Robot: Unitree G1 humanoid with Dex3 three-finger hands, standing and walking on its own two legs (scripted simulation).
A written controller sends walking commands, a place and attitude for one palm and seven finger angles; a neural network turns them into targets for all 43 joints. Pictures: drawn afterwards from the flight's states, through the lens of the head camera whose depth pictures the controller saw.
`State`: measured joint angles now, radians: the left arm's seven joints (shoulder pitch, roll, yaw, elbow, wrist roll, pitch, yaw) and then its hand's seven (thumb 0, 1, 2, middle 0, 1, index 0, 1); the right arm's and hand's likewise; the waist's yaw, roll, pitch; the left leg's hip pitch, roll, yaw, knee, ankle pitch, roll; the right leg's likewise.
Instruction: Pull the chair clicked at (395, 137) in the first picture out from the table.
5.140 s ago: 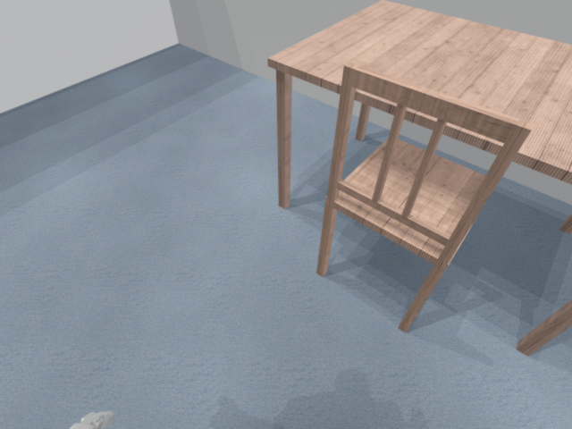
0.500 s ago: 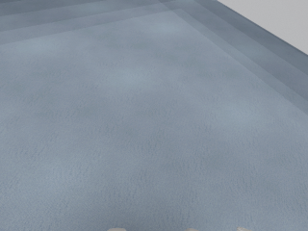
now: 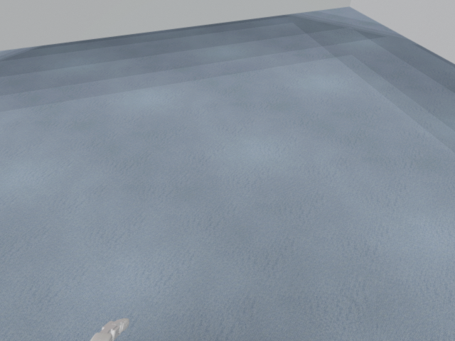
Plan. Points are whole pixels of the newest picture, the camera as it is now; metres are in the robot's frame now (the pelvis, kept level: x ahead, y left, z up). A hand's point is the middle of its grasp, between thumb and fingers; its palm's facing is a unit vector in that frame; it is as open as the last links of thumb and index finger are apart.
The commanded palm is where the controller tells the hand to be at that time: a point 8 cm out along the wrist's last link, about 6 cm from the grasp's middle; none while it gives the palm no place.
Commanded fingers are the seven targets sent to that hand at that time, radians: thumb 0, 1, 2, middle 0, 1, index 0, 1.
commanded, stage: walk around to get in front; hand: left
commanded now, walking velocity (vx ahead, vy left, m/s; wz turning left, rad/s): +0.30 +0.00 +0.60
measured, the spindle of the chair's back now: out of the picture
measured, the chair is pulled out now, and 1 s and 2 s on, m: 0.00 0.00 0.00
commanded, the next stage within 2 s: turn to face it in 0.40 s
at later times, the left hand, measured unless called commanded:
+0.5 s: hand out of the picture +0.06 +0.27 -0.18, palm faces +0.35 -0.91 -0.22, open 7.4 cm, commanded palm none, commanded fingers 0.00 0.90 0.90 -0.20 -0.30 -0.20 -0.30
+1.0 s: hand (128, 256) +0.34 +0.26 -0.16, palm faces +0.15 -0.96 -0.23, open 7.4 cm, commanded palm none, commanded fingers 0.00 0.90 0.90 -0.20 -0.30 -0.20 -0.30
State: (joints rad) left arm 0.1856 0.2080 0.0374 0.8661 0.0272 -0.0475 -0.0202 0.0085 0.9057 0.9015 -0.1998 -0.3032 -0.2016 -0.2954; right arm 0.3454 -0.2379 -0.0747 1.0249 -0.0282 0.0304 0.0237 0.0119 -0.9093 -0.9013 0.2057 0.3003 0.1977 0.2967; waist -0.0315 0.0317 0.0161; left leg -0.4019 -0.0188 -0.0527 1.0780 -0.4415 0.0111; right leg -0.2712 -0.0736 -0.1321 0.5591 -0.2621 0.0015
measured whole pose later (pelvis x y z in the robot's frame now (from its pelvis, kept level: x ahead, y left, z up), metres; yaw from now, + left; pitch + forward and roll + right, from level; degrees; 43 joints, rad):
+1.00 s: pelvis +0.30 +0.07 +0.00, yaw +7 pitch -1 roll +1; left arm 0.20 0.16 0.05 0.95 0.02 0.01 0.00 0.01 0.91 0.90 -0.20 -0.30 -0.20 -0.30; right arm 0.23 -0.21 -0.05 1.02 -0.02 0.04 -0.02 0.01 -0.92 -0.90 0.20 0.30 0.20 0.30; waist 0.00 0.04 0.10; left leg -0.43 0.07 0.05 1.14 -0.44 -0.05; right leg -0.34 0.03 -0.09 0.55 -0.20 -0.09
